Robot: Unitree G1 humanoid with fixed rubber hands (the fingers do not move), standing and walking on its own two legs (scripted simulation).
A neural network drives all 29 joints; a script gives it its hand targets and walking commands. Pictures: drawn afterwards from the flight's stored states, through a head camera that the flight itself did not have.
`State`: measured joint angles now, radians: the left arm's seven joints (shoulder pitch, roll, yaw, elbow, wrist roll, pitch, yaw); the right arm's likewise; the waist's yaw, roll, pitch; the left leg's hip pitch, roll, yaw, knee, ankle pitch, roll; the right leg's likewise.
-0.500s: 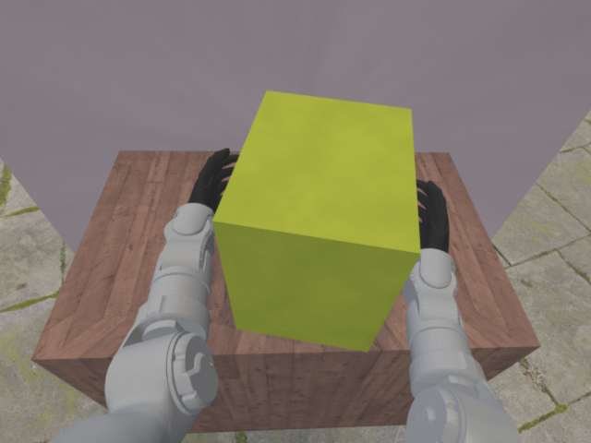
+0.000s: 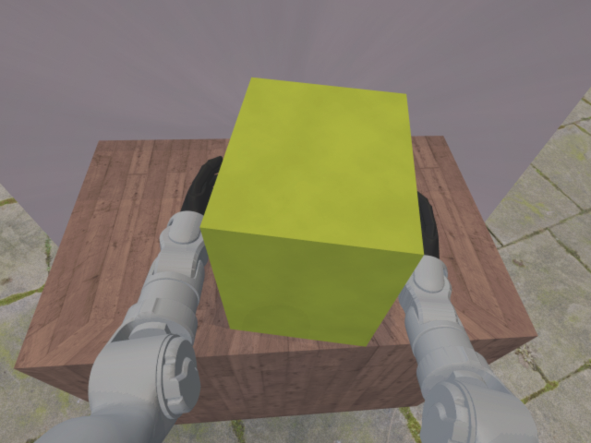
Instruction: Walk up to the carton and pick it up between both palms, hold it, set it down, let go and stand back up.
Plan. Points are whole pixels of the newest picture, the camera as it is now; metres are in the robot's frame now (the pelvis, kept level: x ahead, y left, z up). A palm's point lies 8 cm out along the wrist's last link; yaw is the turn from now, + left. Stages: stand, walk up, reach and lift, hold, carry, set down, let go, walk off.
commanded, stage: set down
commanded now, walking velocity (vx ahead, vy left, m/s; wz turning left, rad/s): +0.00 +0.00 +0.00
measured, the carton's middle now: (312, 219) +0.42 -0.05 +0.02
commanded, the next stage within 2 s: none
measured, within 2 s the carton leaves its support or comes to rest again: neither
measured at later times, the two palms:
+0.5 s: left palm (165, 218) +0.42 +0.16 +0.05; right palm (448, 250) +0.34 -0.23 +0.05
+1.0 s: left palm (143, 275) +0.33 +0.18 +0.06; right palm (470, 309) +0.25 -0.23 +0.05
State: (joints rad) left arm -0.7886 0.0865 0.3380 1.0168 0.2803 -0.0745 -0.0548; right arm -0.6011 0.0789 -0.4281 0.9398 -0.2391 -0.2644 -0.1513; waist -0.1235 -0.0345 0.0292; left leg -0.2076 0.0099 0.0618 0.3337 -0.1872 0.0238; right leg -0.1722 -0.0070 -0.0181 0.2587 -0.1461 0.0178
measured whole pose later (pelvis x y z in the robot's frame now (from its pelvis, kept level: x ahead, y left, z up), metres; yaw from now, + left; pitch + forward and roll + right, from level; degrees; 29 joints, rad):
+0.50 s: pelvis -0.01 +0.00 -0.01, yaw -2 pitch +8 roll -2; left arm -0.77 0.31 -0.02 1.21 -0.13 -0.17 -0.05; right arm -0.64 -0.15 0.04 1.12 0.31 -0.29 -0.20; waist -0.12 -0.01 -0.10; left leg -0.37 0.03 0.02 0.48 -0.24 0.00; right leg -0.34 0.02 -0.01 0.39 -0.15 0.02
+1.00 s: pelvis -0.06 -0.01 -0.01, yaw -2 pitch +0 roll +0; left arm -0.60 0.37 -0.11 1.05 -0.31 -0.12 -0.10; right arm -0.40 -0.09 -0.02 0.74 0.24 -0.06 -0.25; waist -0.09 -0.03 -0.07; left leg -0.30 0.02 0.02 0.50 -0.20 0.00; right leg -0.30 0.01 -0.01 0.47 -0.17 -0.01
